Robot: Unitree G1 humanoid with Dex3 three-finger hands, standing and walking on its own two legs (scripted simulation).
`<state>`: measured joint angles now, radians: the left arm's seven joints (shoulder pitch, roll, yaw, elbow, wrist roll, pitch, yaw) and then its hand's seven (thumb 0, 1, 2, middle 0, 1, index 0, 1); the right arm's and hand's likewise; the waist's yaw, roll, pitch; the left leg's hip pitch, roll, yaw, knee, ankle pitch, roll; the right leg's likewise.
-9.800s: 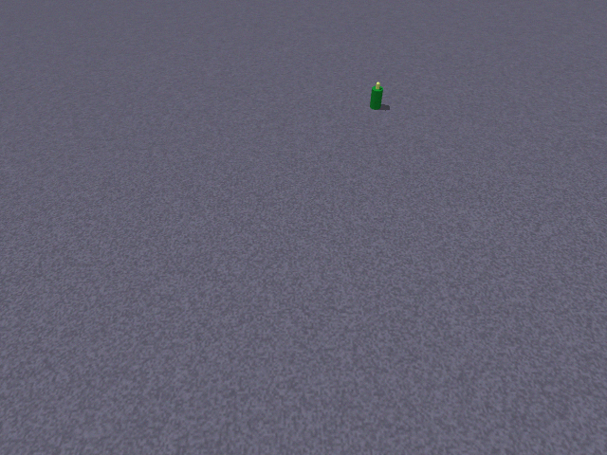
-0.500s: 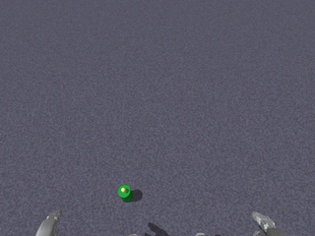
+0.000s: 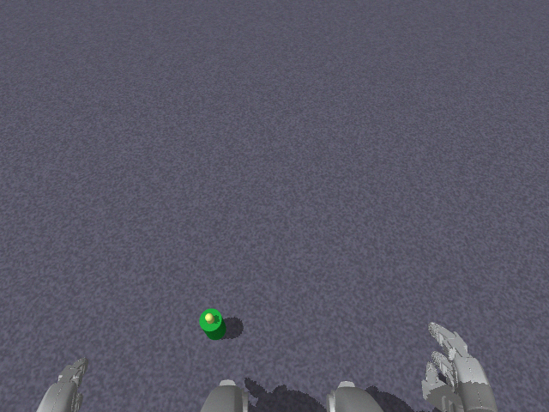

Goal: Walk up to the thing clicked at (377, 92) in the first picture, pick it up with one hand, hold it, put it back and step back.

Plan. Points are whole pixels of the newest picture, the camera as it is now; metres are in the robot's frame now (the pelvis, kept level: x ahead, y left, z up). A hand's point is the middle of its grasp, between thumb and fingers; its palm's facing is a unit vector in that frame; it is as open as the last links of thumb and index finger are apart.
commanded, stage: go down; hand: left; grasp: from the side
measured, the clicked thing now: (212, 323) +0.40 +0.20 -0.61
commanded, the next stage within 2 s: approach in 2.00 s
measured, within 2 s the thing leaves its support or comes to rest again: neither
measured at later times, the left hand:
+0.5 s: hand (111, 356) +0.24 +0.32 -0.21, palm faces +0.08 -0.97 -0.23, open 17.2 cm
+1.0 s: hand (109, 336) +0.29 +0.35 -0.26, palm faces +0.07 -0.98 -0.17, open 17.1 cm
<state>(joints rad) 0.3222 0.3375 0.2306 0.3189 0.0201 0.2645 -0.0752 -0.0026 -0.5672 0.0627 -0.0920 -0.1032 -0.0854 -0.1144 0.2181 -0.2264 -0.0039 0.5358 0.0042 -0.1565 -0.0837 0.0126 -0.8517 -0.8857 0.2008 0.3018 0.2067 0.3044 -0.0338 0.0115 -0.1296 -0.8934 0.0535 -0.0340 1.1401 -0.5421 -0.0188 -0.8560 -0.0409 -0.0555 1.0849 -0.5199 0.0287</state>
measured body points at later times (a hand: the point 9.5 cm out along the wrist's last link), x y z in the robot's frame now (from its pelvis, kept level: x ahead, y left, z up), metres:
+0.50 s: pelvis -0.05 +0.00 -0.13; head +0.12 +0.03 +0.29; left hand +0.23 +0.37 -0.19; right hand +0.12 -0.27 -0.23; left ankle +0.00 +0.13 -0.66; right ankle +0.00 -0.14 -0.66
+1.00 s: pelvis -0.08 +0.00 -0.22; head +0.12 +0.04 +0.18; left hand +0.28 +0.41 -0.25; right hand +0.07 -0.28 -0.33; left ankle +0.00 +0.13 -0.66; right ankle +0.00 -0.14 -0.66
